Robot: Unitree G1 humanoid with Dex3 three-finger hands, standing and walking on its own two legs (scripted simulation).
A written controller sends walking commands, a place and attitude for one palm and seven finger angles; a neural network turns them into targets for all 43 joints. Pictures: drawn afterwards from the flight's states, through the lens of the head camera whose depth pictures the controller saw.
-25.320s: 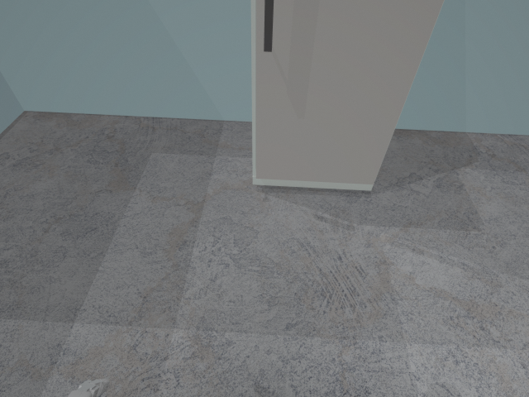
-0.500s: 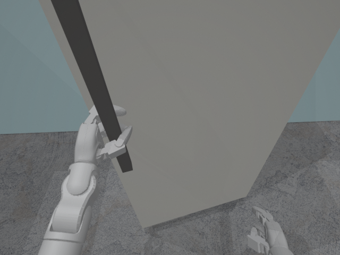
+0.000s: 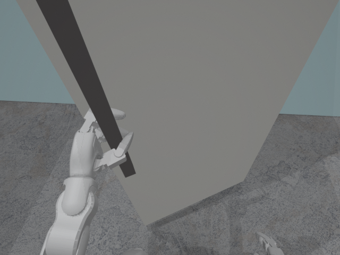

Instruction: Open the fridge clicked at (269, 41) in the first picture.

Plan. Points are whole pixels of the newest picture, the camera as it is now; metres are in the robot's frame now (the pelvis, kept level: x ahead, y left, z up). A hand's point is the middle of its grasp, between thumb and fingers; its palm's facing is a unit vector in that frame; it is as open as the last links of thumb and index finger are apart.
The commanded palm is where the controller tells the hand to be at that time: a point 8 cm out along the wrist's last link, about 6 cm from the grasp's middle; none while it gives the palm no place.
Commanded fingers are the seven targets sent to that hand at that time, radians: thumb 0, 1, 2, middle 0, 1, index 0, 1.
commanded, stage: walk backward, drawing the door open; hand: left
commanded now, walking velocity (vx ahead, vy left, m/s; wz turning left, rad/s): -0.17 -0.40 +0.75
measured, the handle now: (94, 89) +0.34 +0.11 +0.26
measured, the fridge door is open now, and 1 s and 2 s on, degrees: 29 54 69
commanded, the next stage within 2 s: stop walking and hold the door back in 1.38 s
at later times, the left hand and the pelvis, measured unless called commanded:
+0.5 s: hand (162, 199) +0.19 +0.01 +0.14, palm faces +0.44 -0.88 -0.19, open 7.2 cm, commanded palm +0.14 +0.04 +0.15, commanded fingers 0.00 0.90 0.90 -0.45 -1.40 -0.45 -1.40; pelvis -0.01 -0.22 -0.01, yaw +26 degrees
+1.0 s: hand (225, 241) +0.13 -0.08 +0.14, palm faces +0.88 -0.37 -0.29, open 6.9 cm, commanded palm +0.06 -0.09 +0.15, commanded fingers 0.00 0.90 0.90 -0.45 -1.40 -0.45 -1.40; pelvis +0.09 -0.43 -0.01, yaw +49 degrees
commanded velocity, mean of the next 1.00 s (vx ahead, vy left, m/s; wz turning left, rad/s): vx -0.18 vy -0.34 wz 0.74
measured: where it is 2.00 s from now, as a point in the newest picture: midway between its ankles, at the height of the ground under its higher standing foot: outside the picture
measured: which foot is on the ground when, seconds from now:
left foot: up 0.00-0.06, down 0.08-0.34, up 0.36-0.52, down 0.54-0.82, up 0.84-1.00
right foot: down 0.00-0.06, up 0.08-0.30, down 0.32-0.52, up 0.54-0.80, down 0.82-1.00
